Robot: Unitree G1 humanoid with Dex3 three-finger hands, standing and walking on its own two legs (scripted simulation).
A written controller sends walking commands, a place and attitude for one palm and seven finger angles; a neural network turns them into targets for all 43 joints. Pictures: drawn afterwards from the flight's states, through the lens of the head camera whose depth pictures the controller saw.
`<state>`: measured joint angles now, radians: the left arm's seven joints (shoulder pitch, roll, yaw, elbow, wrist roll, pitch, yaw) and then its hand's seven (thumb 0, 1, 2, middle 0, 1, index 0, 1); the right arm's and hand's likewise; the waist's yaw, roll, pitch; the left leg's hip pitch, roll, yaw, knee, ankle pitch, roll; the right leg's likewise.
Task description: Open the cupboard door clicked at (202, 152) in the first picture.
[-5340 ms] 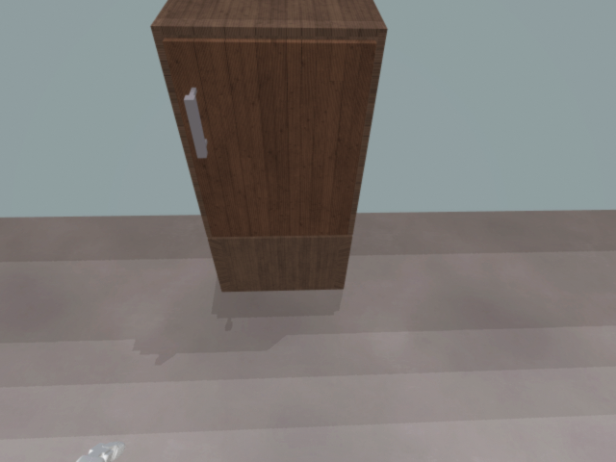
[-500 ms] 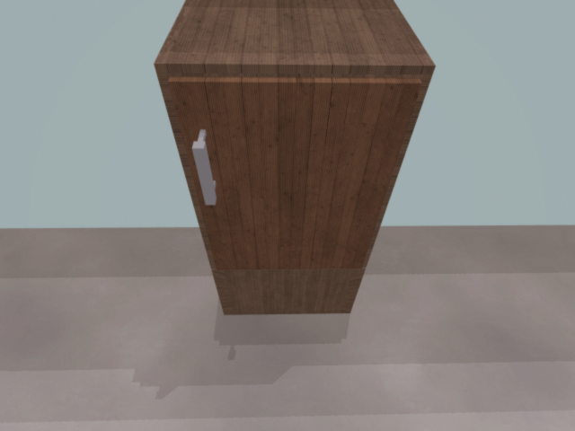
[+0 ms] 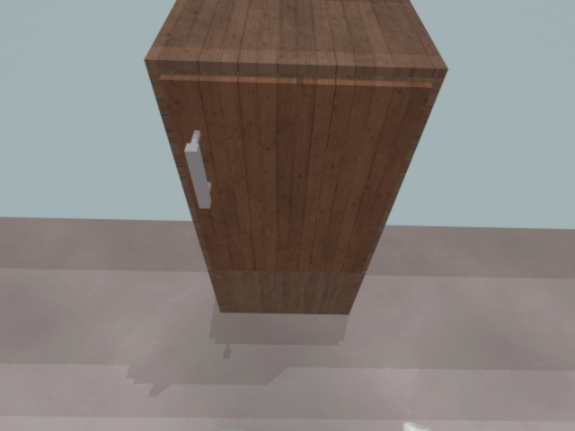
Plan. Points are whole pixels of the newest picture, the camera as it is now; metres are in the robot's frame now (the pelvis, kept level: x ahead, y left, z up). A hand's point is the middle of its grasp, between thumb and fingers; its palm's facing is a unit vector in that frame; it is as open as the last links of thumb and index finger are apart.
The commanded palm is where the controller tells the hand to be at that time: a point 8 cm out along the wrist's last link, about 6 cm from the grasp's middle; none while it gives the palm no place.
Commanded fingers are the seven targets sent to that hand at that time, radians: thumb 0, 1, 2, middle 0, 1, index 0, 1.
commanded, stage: come to a stop and stand still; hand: left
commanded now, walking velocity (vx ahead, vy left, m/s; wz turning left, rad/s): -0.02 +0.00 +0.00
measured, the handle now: (200, 170) +0.54 +0.22 +0.01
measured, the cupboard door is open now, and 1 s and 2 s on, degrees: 0 0 0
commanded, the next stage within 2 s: look again from close up in 0.52 s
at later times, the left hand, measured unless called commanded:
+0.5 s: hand out of the picture -0.03 +0.13 -0.17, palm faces +0.08 -0.98 -0.16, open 7.3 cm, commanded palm none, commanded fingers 0.00 0.90 0.90 -0.20 -0.30 -0.20 -0.30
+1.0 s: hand out of the picture -0.02 +0.17 -0.17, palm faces +0.07 -0.98 -0.20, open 7.4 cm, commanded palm none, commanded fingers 0.00 0.90 0.90 -0.20 -0.30 -0.20 -0.30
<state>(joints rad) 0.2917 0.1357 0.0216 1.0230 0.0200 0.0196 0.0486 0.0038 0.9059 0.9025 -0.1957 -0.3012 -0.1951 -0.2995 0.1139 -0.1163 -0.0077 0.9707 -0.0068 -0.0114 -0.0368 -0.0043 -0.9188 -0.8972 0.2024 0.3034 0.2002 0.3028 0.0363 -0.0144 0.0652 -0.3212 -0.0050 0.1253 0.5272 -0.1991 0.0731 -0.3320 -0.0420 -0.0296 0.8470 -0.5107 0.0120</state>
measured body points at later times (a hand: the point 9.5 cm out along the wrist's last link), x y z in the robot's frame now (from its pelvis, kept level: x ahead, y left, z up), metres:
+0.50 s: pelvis -0.03 -0.04 +0.01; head -0.02 -0.02 +0.46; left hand -0.03 +0.19 -0.16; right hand -0.05 -0.27 -0.14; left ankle -0.03 +0.08 -0.73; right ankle -0.02 -0.15 -0.73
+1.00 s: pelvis -0.06 -0.02 +0.00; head -0.09 -0.01 +0.45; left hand -0.03 +0.22 -0.15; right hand +0.00 -0.25 -0.14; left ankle -0.03 +0.08 -0.73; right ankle -0.02 -0.15 -0.73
